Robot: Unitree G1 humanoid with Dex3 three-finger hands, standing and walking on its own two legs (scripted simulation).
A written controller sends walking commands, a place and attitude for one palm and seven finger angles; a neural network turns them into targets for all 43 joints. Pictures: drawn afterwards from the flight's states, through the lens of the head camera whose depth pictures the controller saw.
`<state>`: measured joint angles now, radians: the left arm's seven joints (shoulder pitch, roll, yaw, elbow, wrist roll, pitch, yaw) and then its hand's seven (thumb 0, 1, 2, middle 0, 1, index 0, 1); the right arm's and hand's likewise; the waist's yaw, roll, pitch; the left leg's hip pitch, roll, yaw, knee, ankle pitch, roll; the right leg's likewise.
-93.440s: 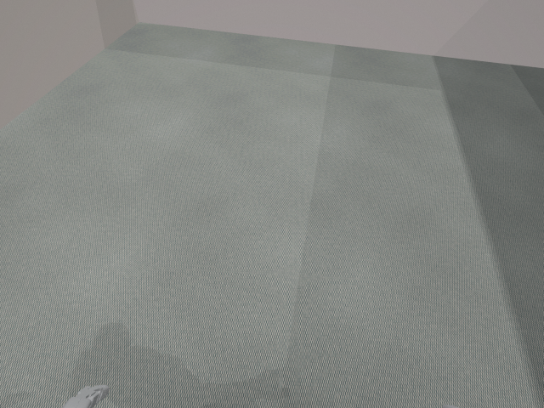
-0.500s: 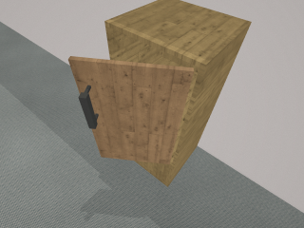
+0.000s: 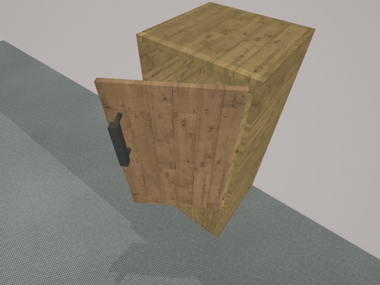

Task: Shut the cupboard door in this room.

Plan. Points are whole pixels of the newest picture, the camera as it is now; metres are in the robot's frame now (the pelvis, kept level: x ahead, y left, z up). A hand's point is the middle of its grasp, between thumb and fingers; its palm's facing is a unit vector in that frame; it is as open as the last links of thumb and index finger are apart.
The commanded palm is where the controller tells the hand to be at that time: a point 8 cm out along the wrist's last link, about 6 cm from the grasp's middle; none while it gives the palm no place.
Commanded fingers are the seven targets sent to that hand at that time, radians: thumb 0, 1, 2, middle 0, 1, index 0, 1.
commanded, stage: look again from close up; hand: left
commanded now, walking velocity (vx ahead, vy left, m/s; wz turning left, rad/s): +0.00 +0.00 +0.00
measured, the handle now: (122, 140) +0.48 +0.23 +0.00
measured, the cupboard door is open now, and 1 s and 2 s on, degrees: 33 33 33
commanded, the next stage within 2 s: raise the hand and make a fist in 0.10 s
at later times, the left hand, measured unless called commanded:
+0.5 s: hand (113, 253) +0.18 +0.17 -0.01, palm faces +0.05 -1.00 +0.00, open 6.8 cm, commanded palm +0.10 +0.23 -0.06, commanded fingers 0.00 0.90 0.90 -0.47 -0.60 -0.47 -0.60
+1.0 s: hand (108, 271) +0.16 +0.18 -0.04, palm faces +0.01 -1.00 +0.01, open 4.3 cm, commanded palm +0.12 +0.24 -0.03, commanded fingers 0.00 0.90 0.90 -0.93 -1.10 -0.93 -1.10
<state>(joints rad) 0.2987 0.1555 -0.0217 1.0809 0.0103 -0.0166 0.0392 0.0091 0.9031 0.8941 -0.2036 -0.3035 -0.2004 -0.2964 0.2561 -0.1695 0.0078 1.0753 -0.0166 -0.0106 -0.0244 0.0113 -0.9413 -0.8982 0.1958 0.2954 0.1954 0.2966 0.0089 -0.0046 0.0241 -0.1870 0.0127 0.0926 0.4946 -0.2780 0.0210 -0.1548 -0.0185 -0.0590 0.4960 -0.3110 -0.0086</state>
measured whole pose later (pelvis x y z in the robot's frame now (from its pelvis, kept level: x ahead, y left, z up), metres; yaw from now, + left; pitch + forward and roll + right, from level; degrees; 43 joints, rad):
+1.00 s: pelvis -0.05 -0.02 -0.09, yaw +2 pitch +13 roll -2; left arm 0.40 0.25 0.18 -0.02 -0.31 -0.22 -0.31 0.02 0.89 0.89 -0.76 -0.91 -0.76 -0.91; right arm 0.28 -0.17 0.01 0.53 0.03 -0.20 -0.06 0.02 -0.90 -0.90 0.20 0.30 0.20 0.30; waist -0.01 0.03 -0.13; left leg -0.89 0.05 0.01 1.15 -0.48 0.00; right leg -0.83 0.00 -0.09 1.13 -0.52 -0.04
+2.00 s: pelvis -0.03 +0.00 -0.07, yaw +3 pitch +11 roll -2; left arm 0.39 0.27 0.15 -0.06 -0.29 -0.31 -0.27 0.02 0.90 0.90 -1.30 -1.50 -1.30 -1.50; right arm 0.29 -0.25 0.02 0.50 0.02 -0.18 -0.04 0.02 -0.90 -0.90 0.20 0.30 0.20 0.30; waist -0.01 0.03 -0.11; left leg -0.78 0.03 0.02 1.05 -0.47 0.03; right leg -0.71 0.00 -0.09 1.01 -0.50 -0.02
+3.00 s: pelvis -0.03 -0.01 -0.06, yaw +2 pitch +14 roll -1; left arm -0.31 0.32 0.24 0.56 -0.23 -0.35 -0.27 0.02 0.89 0.90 -1.30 -1.50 -1.30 -1.50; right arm 0.27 -0.26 0.01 0.62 0.03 -0.12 -0.04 0.01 -0.90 -0.90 0.20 0.30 0.20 0.30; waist -0.04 0.02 -0.10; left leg -0.81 0.04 0.03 1.02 -0.44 0.01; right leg -0.76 0.00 -0.07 1.00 -0.48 -0.03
